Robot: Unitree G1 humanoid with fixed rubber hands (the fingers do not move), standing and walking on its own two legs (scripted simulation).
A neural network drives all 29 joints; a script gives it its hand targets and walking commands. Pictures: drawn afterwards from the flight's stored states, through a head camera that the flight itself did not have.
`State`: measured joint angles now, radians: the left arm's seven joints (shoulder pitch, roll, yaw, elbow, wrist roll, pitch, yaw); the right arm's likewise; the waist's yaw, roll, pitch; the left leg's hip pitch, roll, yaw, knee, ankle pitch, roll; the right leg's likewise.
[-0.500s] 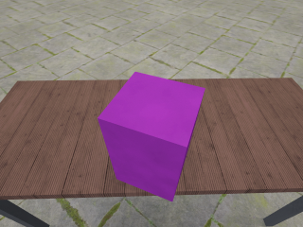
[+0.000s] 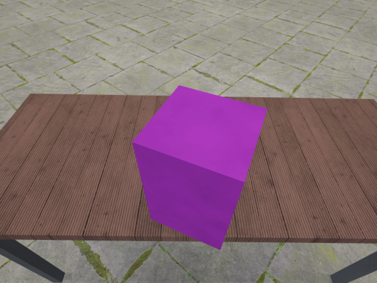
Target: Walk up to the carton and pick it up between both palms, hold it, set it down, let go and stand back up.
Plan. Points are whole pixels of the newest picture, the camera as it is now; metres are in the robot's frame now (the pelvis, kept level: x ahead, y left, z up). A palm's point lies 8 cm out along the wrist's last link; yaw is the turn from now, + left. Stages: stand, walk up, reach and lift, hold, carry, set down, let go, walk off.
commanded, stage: reach and lift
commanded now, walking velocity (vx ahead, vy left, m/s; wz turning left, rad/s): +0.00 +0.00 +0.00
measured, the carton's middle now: (200, 171) +0.35 -0.01 +0.06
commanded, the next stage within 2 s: none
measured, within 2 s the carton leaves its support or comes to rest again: neither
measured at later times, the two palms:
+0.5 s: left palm out of the picture +0.12 +0.23 -0.10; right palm out of the picture +0.08 -0.22 -0.09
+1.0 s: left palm (76, 280) +0.16 +0.24 -0.06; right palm out of the picture +0.12 -0.19 -0.05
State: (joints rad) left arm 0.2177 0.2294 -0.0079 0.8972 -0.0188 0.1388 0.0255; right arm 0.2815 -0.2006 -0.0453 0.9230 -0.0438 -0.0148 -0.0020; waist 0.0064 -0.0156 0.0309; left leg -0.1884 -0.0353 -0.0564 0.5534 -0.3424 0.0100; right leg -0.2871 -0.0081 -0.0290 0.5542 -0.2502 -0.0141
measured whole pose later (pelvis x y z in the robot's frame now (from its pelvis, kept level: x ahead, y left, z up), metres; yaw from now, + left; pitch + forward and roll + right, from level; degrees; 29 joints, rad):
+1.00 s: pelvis +0.00 +0.00 +0.01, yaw -4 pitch -8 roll -1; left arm 0.28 0.29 0.03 0.37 -0.09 0.13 -0.13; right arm 0.41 -0.02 0.03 0.34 0.05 -0.06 -0.16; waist 0.02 -0.02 0.13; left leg 0.01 0.03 0.07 0.44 -0.32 0.00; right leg -0.09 0.03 0.01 0.41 -0.18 -0.01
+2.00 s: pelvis +0.01 +0.06 +0.01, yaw -2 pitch -11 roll -4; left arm 0.48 0.41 -0.09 -0.06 -0.26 -0.01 -0.15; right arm 0.56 0.03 0.03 -0.01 0.13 -0.13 -0.29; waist 0.02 0.04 0.14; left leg 0.06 0.00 0.04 0.51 -0.38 0.07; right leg 0.03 0.01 0.01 0.33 -0.17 0.02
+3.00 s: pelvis +0.02 +0.04 +0.01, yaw -3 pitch -5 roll -3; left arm 0.07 0.41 0.06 -0.35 -0.30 0.59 -0.15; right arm 0.30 -0.14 -0.02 -0.52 0.27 0.54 -0.34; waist -0.05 0.02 0.09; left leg -0.01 0.01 0.06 0.40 -0.32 0.05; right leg -0.06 0.01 0.04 0.27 -0.13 0.04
